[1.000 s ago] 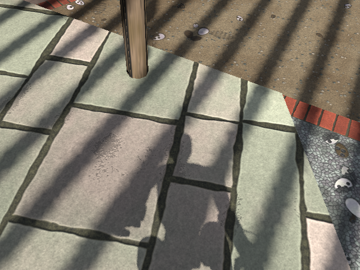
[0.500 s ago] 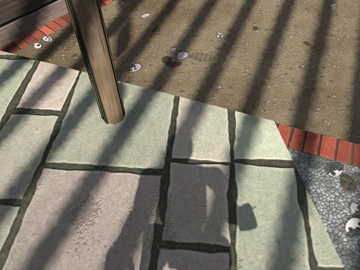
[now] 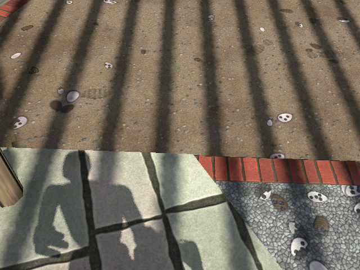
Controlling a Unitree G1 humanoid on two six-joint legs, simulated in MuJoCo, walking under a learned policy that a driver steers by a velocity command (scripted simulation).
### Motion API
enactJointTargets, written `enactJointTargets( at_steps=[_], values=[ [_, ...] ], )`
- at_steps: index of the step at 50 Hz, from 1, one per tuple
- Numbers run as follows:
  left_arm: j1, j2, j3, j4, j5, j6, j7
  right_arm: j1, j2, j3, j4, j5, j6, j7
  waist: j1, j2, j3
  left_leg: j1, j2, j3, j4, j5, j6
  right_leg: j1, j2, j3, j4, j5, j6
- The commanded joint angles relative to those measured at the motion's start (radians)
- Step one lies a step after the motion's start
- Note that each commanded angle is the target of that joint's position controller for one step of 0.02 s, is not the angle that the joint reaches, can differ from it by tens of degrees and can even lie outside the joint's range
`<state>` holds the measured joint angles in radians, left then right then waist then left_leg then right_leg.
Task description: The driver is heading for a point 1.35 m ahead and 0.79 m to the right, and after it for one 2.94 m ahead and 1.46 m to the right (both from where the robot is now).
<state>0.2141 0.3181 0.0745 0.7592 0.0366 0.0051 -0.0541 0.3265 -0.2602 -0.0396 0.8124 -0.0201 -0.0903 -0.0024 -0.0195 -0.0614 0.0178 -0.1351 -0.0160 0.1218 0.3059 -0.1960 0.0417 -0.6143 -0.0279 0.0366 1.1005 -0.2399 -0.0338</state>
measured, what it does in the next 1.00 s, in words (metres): walks ahead, turning right: right foot, then left foot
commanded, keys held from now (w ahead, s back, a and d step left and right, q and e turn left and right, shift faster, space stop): w+e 1.00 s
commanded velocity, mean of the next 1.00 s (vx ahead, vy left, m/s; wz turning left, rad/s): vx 0.50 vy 0.00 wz -0.60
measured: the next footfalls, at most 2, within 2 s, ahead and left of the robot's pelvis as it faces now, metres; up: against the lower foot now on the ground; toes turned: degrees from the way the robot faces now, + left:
right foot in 0.28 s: +0.28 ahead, -0.13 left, +0.00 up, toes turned -14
left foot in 0.82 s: +0.63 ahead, -0.09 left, +0.00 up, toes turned -31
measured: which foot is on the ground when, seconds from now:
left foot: down 0.00-0.30, up 0.32-0.80, down 0.82-1.00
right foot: up 0.00-0.26, down 0.28-0.82, up 0.84-1.00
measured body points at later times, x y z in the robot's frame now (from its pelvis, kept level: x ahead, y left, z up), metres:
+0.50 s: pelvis +0.25 -0.08 -0.01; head +0.28 -0.10 +0.44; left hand +0.40 +0.17 -0.12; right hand +0.29 -0.37 -0.12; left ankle +0.32 +0.08 -0.67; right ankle +0.24 -0.12 -0.75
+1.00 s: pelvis +0.52 -0.13 -0.01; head +0.55 -0.13 +0.44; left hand +0.76 +0.05 -0.13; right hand +0.46 -0.42 -0.10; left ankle +0.59 -0.07 -0.75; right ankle +0.41 -0.20 -0.66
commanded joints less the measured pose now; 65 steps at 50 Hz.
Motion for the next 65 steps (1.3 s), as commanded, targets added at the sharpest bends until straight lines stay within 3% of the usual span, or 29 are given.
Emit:
enactJointTargets(
  at_steps=[1, 5, 9, 11, 13, 14, 15, 16, 17, 18, 20, 22, 25, 29, 35, 37, 39, 40, 41, 42, 43, 44, 45, 46, 50, 55, 59, 62, 65],
  values=[
    [-0.045, 0.016, -0.004, -0.083, 0.000, -0.003, -0.014, 0.009, -0.111, -0.026, -0.042, 0.002, -0.017, 0.001, 0.012, 0.148, 0.012, 0.071, 0.270, -0.137, -0.155, 0.282, 0.117, -0.126, -0.037, 0.010, -0.049, 0.095, 0.015],
    [-0.172, -0.011, -0.024, -0.128, -0.002, -0.010, -0.029, 0.036, -0.126, -0.032, -0.021, 0.002, -0.013, 0.002, -0.016, 0.151, 0.044, 0.076, 0.254, -0.025, -0.153, 0.304, 0.094, -0.061, -0.038, -0.054, -0.281, 0.211, 0.001],
    [-0.253, -0.004, -0.028, -0.168, 0.005, -0.011, -0.034, 0.090, -0.156, -0.041, 0.010, 0.000, 0.003, -0.007, -0.038, 0.150, 0.066, 0.169, 0.286, 0.034, -0.101, 0.418, 0.073, -0.005, -0.014, -0.129, -0.429, 0.120, -0.048],
    [-0.227, 0.008, -0.022, -0.169, 0.011, -0.011, -0.025, 0.101, -0.182, -0.046, 0.022, -0.002, 0.017, -0.013, -0.019, 0.167, 0.036, 0.212, 0.292, 0.079, 0.022, 0.710, 0.057, 0.084, 0.043, -0.172, -0.473, 0.013, -0.086],
    [-0.043, 0.039, -0.001, -0.120, 0.019, -0.023, -0.008, 0.100, -0.208, -0.049, 0.024, 0.002, 0.035, -0.017, 0.066, 0.159, -0.084, 0.192, 0.283, 0.117, 0.328, 0.889, 0.043, 0.316, 0.127, -0.186, -0.547, -0.032, -0.139],
    [0.135, 0.085, 0.022, -0.063, 0.028, -0.030, 0.008, 0.088, -0.199, -0.045, 0.005, 0.001, 0.038, -0.017, 0.146, 0.098, -0.189, 0.029, 0.261, 0.131, 0.587, 0.695, 0.013, 0.578, 0.095, -0.099, -0.598, -0.024, -0.178],
    [0.171, 0.205, 0.052, -0.066, 0.023, -0.029, 0.024, 0.124, -0.078, -0.016, -0.065, 0.006, 0.033, 0.001, 0.105, -0.125, -0.302, -0.370, 0.148, 0.124, 0.925, -0.072, -0.040, 0.903, -0.221, 0.362, -0.634, -0.120, -0.280],
    [0.202, 0.246, 0.063, -0.094, -0.014, -0.020, 0.032, 0.037, -0.130, -0.028, -0.114, -0.005, 0.027, 0.008, 0.141, -0.112, -0.373, -0.576, 0.009, -0.061, 1.114, -0.369, -0.069, 0.973, -0.341, 0.764, -0.789, -0.006, -0.371],
    [0.185, 0.219, 0.059, -0.064, -0.023, -0.014, 0.041, -0.069, -0.142, -0.030, -0.138, -0.005, 0.023, 0.011, 0.140, -0.003, -0.223, -0.673, 0.075, -0.144, 1.112, -0.258, -0.056, 0.901, -0.294, 0.571, -0.792, 0.104, -0.340],
    [0.139, 0.163, 0.044, -0.053, -0.030, -0.017, 0.048, -0.064, -0.122, -0.019, -0.135, 0.003, 0.013, 0.011, 0.094, 0.023, -0.108, -0.639, 0.112, -0.136, 1.025, -0.171, -0.052, 0.747, -0.257, 0.440, -0.795, 0.228, -0.307],
    [0.057, 0.100, 0.023, -0.059, -0.035, -0.029, 0.053, -0.014, -0.117, -0.019, -0.111, -0.019, 0.031, 0.010, 0.003, 0.046, -0.032, -0.492, 0.149, -0.144, 0.888, -0.149, -0.065, 0.532, -0.148, 0.287, -0.825, 0.386, -0.246],
    [0.047, 0.083, 0.016, -0.063, -0.038, -0.046, 0.047, 0.016, -0.110, -0.020, -0.102, -0.033, 0.063, 0.016, -0.022, 0.032, -0.056, -0.426, 0.143, -0.133, 0.846, -0.143, -0.082, 0.466, -0.108, 0.243, -0.845, 0.437, -0.247],
    [0.101, 0.109, 0.025, -0.043, -0.035, -0.057, 0.045, -0.060, -0.089, -0.016, -0.127, -0.029, 0.077, 0.022, -0.004, 0.030, -0.027, -0.478, 0.136, -0.121, 0.750, -0.051, -0.099, 0.432, -0.081, 0.242, -0.888, 0.350, -0.246],
    [0.191, 0.108, 0.026, -0.019, -0.036, -0.058, 0.046, -0.225, -0.087, -0.013, -0.176, -0.027, 0.075, 0.023, 0.056, 0.010, 0.018, -0.572, 0.121, -0.134, 0.569, 0.093, -0.107, 0.497, -0.075, 0.279, -0.897, 0.293, -0.226],
    [0.277, 0.128, 0.031, -0.004, -0.025, -0.058, 0.061, -0.383, -0.088, 0.000, -0.235, -0.012, 0.055, 0.031, 0.112, -0.003, 0.025, -0.547, 0.054, -0.137, 0.365, 0.139, -0.085, 0.612, -0.091, 0.330, -0.799, 0.463, -0.205],
    [0.253, 0.140, 0.033, -0.011, -0.023, -0.056, 0.067, -0.354, -0.103, -0.003, -0.238, -0.008, 0.048, 0.027, 0.087, -0.015, 0.020, -0.440, 0.032, -0.147, 0.295, 0.104, -0.065, 0.600, -0.097, 0.356, -0.758, 0.500, -0.173],
    [0.191, 0.158, 0.035, -0.027, -0.021, -0.057, 0.066, -0.212, -0.135, -0.017, -0.201, -0.006, 0.041, 0.012, 0.014, -0.022, -0.024, -0.191, -0.015, -0.129, 0.232, 0.029, -0.033, 0.526, -0.071, 0.359, -0.650, 0.612, -0.129],
    [0.171, 0.153, 0.032, -0.027, -0.029, -0.063, 0.057, -0.083, -0.160, -0.029, -0.168, -0.011, 0.030, 0.000, -0.058, 0.026, -0.088, -0.001, -0.001, -0.136, 0.165, 0.056, -0.009, 0.475, -0.011, 0.313, -0.478, 0.620, -0.102],
    [0.178, 0.087, 0.013, -0.051, -0.040, -0.072, 0.049, 0.073, -0.230, -0.046, -0.159, -0.031, 0.021, -0.018, -0.114, 0.126, -0.231, 0.236, 0.200, -0.335, 0.128, -0.137, 0.038, 0.358, 0.052, 0.241, -0.204, 0.393, -0.075],
    [0.280, 0.006, -0.003, -0.082, -0.058, -0.068, 0.052, 0.082, -0.316, -0.062, -0.168, -0.044, 0.031, -0.024, -0.047, 0.348, -0.327, 0.431, 0.464, -0.792, 0.018, -0.210, 0.135, 0.068, 0.212, 0.118, 0.060, -0.313, -0.043],
    [0.288, 0.088, 0.004, -0.061, -0.019, -0.055, 0.061, 0.028, -0.258, -0.058, -0.171, -0.022, 0.042, -0.018, -0.014, 0.267, -0.265, 0.333, 0.464, -0.911, -0.012, -0.308, 0.163, -0.026, 0.126, 0.109, 0.172, -0.284, -0.050],
    [0.223, 0.100, 0.009, -0.051, -0.008, -0.047, 0.056, -0.039, -0.164, -0.036, -0.182, -0.015, 0.044, -0.015, -0.004, 0.152, -0.130, 0.194, 0.421, -0.753, -0.027, -0.309, 0.148, -0.027, 0.081, 0.096, 0.181, -0.192, -0.048],
    [0.170, 0.087, 0.006, -0.052, -0.008, -0.042, 0.046, -0.074, -0.115, -0.023, -0.175, -0.014, 0.042, -0.010, 0.002, 0.095, -0.051, 0.090, 0.362, -0.591, -0.049, -0.206, 0.129, -0.005, 0.049, 0.078, 0.141, -0.130, -0.040],
    [0.155, 0.073, 0.006, -0.054, -0.007, -0.034, 0.036, -0.079, -0.101, -0.018, -0.165, -0.016, 0.036, -0.010, 0.013, 0.130, -0.025, 0.040, 0.316, -0.476, -0.066, -0.102, 0.106, 0.015, 0.026, 0.067, 0.106, -0.106, -0.033],
    [0.124, 0.050, 0.001, -0.070, -0.004, -0.001, 0.008, -0.028, -0.112, -0.023, -0.119, 0.002, 0.000, 0.003, 0.032, 0.177, -0.019, 0.004, 0.280, -0.268, -0.098, 0.206, 0.104, 0.016, 0.008, 0.043, 0.081, -0.048, -0.017],
    [-0.042, 0.025, -0.011, -0.128, -0.003, 0.003, -0.007, 0.019, -0.120, -0.028, -0.083, 0.003, 0.000, 0.003, 0.008, 0.154, 0.021, 0.048, 0.271, -0.107, -0.128, 0.286, 0.107, -0.103, -0.013, 0.020, -0.061, 0.110, 0.003],
    [-0.170, -0.017, -0.035, -0.164, -0.001, -0.008, -0.023, 0.058, -0.135, -0.030, -0.053, 0.002, 0.002, 0.005, -0.024, 0.153, 0.052, 0.028, 0.256, -0.017, -0.134, 0.293, 0.094, -0.004, -0.006, -0.052, -0.327, 0.195, -0.014],
    [-0.220, -0.008, -0.038, -0.177, 0.002, -0.013, -0.020, 0.105, -0.158, -0.034, -0.020, 0.002, 0.013, 0.005, -0.037, 0.153, 0.073, 0.081, 0.285, -0.002, -0.127, 0.344, 0.092, 0.063, 0.012, -0.099, -0.451, 0.122, -0.047],
    [-0.126, 0.017, -0.026, -0.149, 0.016, -0.024, -0.001, 0.126, -0.195, -0.037, 0.013, 0.004, 0.035, -0.001, 0.017, 0.159, 0.012, 0.166, 0.296, 0.036, 0.074, 0.740, 0.080, 0.227, 0.085, -0.133, -0.543, -0.006, -0.099]
  ],
)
